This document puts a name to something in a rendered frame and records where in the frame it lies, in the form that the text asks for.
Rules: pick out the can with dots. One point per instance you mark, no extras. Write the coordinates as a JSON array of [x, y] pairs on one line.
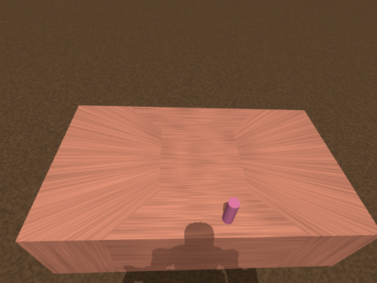
[[231, 210]]

